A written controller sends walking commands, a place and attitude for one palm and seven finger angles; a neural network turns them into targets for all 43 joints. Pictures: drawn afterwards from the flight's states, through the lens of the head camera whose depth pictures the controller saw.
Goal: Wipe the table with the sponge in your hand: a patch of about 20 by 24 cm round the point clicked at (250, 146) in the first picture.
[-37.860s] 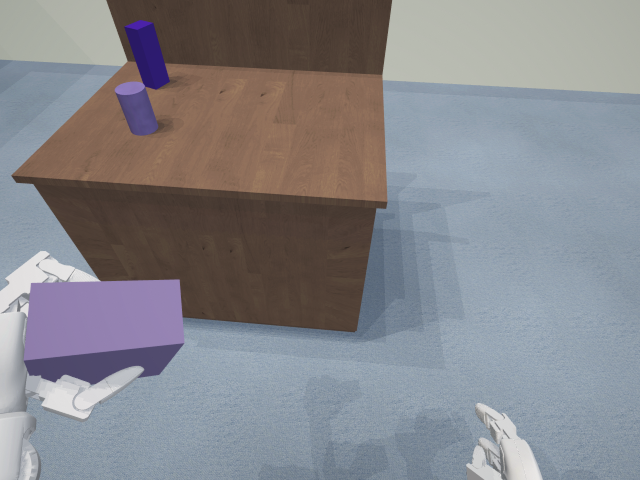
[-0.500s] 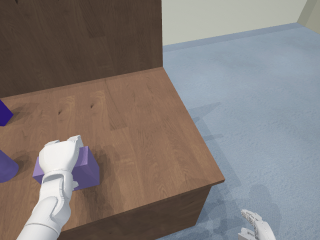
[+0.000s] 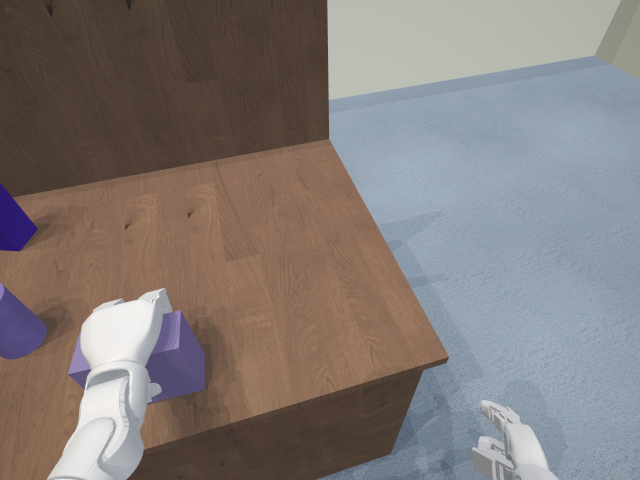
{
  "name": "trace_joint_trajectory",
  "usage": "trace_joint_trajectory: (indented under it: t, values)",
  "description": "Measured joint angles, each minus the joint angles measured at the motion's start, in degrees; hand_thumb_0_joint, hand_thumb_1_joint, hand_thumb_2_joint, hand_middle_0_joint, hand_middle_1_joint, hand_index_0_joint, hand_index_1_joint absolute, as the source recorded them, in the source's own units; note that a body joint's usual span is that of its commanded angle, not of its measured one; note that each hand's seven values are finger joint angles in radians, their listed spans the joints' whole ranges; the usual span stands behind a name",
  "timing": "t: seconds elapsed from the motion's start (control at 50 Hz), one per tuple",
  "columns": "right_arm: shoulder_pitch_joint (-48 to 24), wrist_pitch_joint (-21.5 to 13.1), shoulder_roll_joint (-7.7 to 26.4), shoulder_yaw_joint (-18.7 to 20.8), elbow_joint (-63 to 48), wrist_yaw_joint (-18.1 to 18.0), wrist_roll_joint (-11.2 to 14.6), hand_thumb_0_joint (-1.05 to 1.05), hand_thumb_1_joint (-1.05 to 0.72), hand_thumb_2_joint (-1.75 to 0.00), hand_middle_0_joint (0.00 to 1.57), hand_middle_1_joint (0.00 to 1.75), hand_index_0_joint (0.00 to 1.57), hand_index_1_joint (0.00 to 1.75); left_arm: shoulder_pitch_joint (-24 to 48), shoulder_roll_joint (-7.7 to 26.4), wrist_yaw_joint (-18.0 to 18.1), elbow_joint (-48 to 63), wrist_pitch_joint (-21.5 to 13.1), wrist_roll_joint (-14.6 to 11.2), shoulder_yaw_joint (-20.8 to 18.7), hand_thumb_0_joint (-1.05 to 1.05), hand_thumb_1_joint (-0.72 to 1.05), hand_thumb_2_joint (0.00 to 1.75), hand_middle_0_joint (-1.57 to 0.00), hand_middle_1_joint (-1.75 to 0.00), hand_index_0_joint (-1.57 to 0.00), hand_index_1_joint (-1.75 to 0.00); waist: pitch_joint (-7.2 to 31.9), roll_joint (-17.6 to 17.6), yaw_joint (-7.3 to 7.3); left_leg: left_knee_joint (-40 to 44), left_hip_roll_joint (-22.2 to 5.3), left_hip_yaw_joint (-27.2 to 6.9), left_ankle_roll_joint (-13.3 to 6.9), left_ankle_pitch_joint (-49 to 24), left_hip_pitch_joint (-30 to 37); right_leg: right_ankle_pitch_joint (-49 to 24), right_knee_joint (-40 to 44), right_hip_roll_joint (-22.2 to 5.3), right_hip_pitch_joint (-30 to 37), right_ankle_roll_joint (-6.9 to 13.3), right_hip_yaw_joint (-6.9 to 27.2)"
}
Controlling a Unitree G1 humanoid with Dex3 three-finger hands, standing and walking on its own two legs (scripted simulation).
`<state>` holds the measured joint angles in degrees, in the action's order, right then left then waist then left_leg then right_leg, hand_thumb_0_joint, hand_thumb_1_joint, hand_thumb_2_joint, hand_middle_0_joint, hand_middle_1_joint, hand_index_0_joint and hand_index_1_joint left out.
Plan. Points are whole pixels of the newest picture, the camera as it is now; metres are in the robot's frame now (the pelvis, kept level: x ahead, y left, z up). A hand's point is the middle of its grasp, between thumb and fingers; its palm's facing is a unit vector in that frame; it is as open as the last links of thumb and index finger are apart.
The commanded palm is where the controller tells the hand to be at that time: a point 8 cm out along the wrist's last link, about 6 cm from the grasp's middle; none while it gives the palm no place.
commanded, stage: lift the sponge slowly off the table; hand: left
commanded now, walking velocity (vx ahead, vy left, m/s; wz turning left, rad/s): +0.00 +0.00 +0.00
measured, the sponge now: (149, 369) +0.25 +0.28 -0.03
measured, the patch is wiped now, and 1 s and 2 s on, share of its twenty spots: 1.00 1.00 1.00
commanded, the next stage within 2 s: bring the sponge back beside the body in 1.90 s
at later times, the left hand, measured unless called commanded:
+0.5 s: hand (145, 360) +0.24 +0.26 +0.02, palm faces -0.06 -0.13 -0.99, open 10.3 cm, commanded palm +0.22 +0.26 +0.09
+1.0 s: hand (132, 351) +0.23 +0.26 +0.06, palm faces -0.03 -0.12 -0.99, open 10.3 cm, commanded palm +0.21 +0.27 +0.12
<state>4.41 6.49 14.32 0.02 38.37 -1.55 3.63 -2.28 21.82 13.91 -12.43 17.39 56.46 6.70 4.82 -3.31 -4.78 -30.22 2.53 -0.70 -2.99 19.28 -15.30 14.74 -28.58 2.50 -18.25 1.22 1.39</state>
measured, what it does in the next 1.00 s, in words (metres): stands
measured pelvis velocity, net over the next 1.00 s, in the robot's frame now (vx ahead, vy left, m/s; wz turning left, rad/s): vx -0.01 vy -0.01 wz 0.00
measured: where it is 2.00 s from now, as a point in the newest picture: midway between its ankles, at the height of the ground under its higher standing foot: outside the picture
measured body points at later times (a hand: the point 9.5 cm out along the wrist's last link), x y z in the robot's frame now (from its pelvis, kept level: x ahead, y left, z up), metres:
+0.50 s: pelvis +0.00 +0.00 +0.00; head +0.01 -0.03 +0.45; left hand +0.24 +0.27 +0.07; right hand +0.23 -0.21 -0.09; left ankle -0.04 +0.08 -0.73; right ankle +0.00 -0.11 -0.73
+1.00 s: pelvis -0.01 -0.01 +0.01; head -0.02 -0.05 +0.46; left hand +0.23 +0.26 +0.11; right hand +0.23 -0.22 -0.08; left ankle -0.04 +0.08 -0.73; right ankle +0.00 -0.11 -0.73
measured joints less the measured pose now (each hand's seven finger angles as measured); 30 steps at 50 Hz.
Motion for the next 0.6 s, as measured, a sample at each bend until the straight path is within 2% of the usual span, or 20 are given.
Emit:
trace_joint_trajectory:
  t: [0.12, 0.22, 0.4, 0.6]
  values:
    - [-0.02, -0.32, -0.43, -0.14, -0.39, -0.06, -0.28, 0.01, -0.9, -0.9, 0.2, 0.3, 0.2, 0.3, 0.98, 0.21, -1.77, -0.23, 0.07, 0.19, 0.35, -0.01, -0.51, 1.06, -0.66, -1.37, -0.69, -1.4, -0.63, -0.27, 0.0, 0.4, 0.12, -0.18, -0.03, -0.19, 0.7, -0.09, 0.4, -0.13, 0.77, 0.01, -0.15]
    - [0.29, -0.64, -0.62, 0.07, -0.21, 0.28, -0.59, 0.01, -0.9, -0.9, 0.2, 0.3, 0.2, 0.3, -1.02, 0.12, -2.29, 2.02, -0.96, -0.38, -0.11, -0.01, -0.52, 1.06, -0.67, -1.36, -0.7, -1.39, -0.69, -0.83, -0.25, 0.97, 0.08, -0.09, -0.08, -0.19, 1.58, -0.19, 1.04, -0.09, 1.64, -0.07, 0.0]
    - [-0.1, -0.59, -0.5, 0.3, 0.63, 0.62, -0.92, 0.01, -0.9, -0.9, 0.2, 0.3, 0.2, 0.3, -3.9, -0.55, -2.97, 6.05, -0.89, -1.14, 0.76, -0.01, -0.52, 1.06, -0.69, -1.34, -0.71, -1.37, -1.4, -1.21, -1.13, 2.32, 0.13, -0.21, -0.06, -0.59, 3.66, -0.43, 2.17, -0.16, 3.65, -0.06, -0.02]
    - [-1.93, -0.4, -0.77, -0.22, 0.87, 0.34, -1.12, 0.01, -0.9, -0.9, 0.2, 0.3, 0.2, 0.3, -3.6, -0.1, -4.27, 7.24, -0.74, -1.41, 1.36, -0.01, -0.53, 1.06, -0.7, -1.32, -0.73, -1.35, -2.46, -1.31, -1.8, 4.13, -0.16, -0.37, 0.27, -1.53, 6.32, -1.33, 3.91, 0.09, 6.28, 0.33, -0.09]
